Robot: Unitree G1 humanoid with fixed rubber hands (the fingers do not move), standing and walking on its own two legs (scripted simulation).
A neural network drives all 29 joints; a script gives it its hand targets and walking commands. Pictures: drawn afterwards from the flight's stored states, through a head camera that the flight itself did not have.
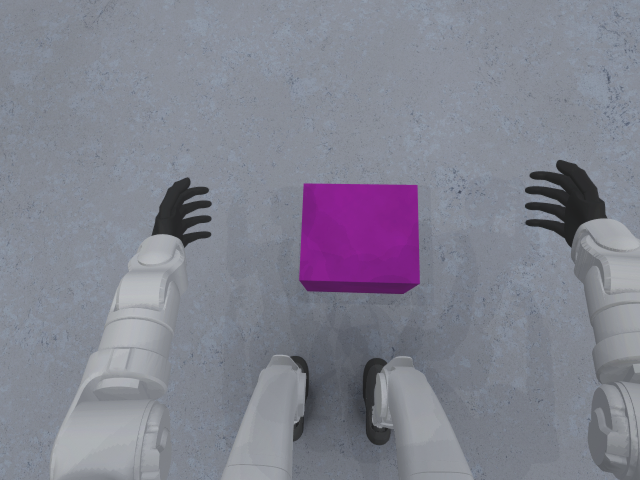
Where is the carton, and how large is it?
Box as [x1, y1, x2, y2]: [299, 183, 419, 293]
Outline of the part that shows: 304,183 299,280 307,290 403,293 419,283 416,185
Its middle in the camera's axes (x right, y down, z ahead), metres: +0.10 +0.00 +0.98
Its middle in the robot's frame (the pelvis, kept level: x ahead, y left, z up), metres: +0.50 -0.03 -0.57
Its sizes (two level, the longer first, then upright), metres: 0.262 0.227 0.226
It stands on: the floor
